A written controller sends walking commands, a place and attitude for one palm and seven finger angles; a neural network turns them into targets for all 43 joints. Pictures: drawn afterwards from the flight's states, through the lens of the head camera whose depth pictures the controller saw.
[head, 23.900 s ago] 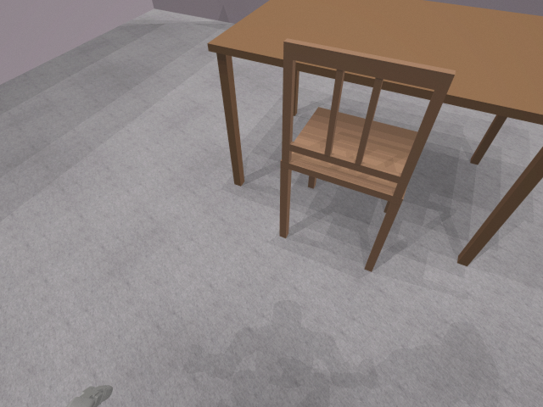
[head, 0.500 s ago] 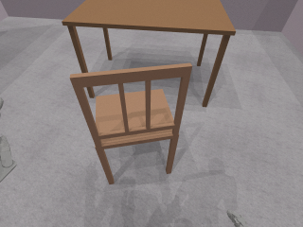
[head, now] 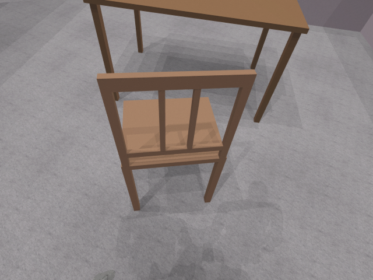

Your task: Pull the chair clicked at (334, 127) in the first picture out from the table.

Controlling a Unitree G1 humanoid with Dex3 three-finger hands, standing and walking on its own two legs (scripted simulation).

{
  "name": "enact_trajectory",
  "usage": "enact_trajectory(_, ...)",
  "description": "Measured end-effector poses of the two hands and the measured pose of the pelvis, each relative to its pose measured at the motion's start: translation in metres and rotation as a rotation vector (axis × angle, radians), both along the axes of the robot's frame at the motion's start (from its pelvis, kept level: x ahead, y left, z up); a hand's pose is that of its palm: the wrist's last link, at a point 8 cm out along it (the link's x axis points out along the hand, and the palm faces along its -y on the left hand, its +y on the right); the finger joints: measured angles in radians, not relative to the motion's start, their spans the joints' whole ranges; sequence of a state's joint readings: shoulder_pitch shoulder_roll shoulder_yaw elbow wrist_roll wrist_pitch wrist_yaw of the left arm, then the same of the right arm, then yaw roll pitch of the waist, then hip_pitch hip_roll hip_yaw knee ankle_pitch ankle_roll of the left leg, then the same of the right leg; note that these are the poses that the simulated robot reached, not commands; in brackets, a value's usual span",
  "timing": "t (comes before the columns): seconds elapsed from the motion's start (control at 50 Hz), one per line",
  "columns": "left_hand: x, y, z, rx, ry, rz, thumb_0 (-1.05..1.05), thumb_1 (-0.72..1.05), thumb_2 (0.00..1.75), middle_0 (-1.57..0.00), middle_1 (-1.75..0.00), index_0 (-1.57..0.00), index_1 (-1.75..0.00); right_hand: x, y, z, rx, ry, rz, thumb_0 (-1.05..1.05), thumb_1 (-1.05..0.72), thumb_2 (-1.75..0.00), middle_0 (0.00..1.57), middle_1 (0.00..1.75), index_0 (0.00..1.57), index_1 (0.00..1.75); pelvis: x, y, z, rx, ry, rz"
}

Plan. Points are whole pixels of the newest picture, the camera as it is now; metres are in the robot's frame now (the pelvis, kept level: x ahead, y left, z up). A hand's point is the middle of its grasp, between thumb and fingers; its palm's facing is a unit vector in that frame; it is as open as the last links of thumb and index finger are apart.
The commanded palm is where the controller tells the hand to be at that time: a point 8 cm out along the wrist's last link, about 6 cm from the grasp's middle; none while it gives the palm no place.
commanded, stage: let the arm hang, fingers relaxed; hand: left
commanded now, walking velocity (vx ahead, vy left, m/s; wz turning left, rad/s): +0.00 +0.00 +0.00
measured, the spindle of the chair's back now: (162, 123) +0.58 +0.10 -0.08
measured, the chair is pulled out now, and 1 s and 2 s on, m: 0.57 0.57 0.57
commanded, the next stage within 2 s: look to check the result in 0.80 s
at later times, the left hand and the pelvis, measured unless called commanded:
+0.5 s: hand out of the picture -0.02 +0.16 -0.16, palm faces +0.00 -0.98 -0.21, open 7.4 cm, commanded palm none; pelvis -0.01 -0.01 +0.00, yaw -1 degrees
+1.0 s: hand out of the picture -0.01 +0.13 -0.17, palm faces +0.02 -0.98 -0.18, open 7.4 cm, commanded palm none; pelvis -0.01 -0.03 +0.00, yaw -1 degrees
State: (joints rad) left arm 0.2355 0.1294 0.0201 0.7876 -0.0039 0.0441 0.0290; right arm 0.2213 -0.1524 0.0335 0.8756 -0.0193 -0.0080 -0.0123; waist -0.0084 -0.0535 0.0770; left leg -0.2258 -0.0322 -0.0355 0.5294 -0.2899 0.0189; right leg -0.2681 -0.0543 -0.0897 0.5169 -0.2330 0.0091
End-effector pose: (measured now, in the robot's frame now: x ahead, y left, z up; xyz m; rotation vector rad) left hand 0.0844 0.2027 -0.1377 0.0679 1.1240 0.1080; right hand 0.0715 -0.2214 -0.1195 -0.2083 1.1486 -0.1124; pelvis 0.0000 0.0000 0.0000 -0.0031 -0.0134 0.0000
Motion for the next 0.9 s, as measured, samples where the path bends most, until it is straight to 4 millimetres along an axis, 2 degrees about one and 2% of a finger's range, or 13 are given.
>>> enact_trajectory(0.1,-0.032,0.021,-0.001,0.054,0.097,-0.008,-0.07,1.0,0.9,-0.21,-0.3,-0.2,-0.3,-0.039,-0.012,-0.004,-0.034,0.124,-0.044,-0.01,-0.94,-0.89,0.21,0.3,0.2,0.3,-0.001,0.0,0.003,-0.008,-0.005,0.001)
enact_trajectory(0.2,-0.068,0.039,0.003,0.111,0.225,-0.01,-0.03,0.96,0.9,-0.2,-0.3,-0.2,-0.3,-0.071,-0.014,-0.011,-0.014,0.201,-0.073,0.0,-0.93,-0.89,0.21,0.3,0.2,0.3,-0.001,-0.001,0.005,-0.003,-0.008,-0.004)
enact_trajectory(0.28,-0.091,0.043,0.008,0.136,0.291,0.0,-0.01,0.93,0.9,-0.2,-0.3,-0.2,-0.3,-0.09,-0.009,-0.017,0.018,0.249,-0.082,0.0,-0.92,-0.89,0.2,0.3,0.2,0.3,-0.002,-0.003,0.005,0.002,-0.009,-0.007)
enact_trajectory(0.36,-0.105,0.036,0.009,0.137,0.325,0.004,0.0,0.92,0.9,-0.2,-0.3,-0.19,-0.3,-0.102,-0.001,-0.022,0.053,0.279,-0.088,0.0,-0.91,-0.89,0.2,0.3,0.2,0.3,-0.003,-0.006,0.005,0.005,-0.011,-0.011)
enact_trajectory(0.46,-0.11,0.017,0.006,0.109,0.333,0.002,0.01,0.91,0.9,-0.2,-0.3,-0.19,-0.3,-0.108,0.006,-0.026,0.086,0.289,-0.096,0.0,-0.91,-0.89,0.2,0.3,0.2,0.3,-0.005,-0.011,0.005,0.009,-0.012,-0.016)
enact_trajectory(0.62,-0.104,-0.016,-0.001,0.052,0.311,-0.011,0.01,0.91,0.9,-0.2,-0.3,-0.2,-0.3,-0.11,0.007,-0.027,0.104,0.283,-0.112,0.0,-0.91,-0.89,0.2,0.3,0.2,0.3,-0.007,-0.019,0.004,0.011,-0.009,-0.022)
enact_trajectory(0.9,-0.1,-0.023,-0.002,0.058,0.3,0.008,0.01,0.92,0.9,-0.2,-0.3,-0.2,-0.3,-0.115,-0.005,-0.027,0.093,0.3,-0.123,0.0,-0.91,-0.89,0.2,0.3,0.2,0.3,-0.006,-0.031,0.003,0.01,-0.008,-0.017)
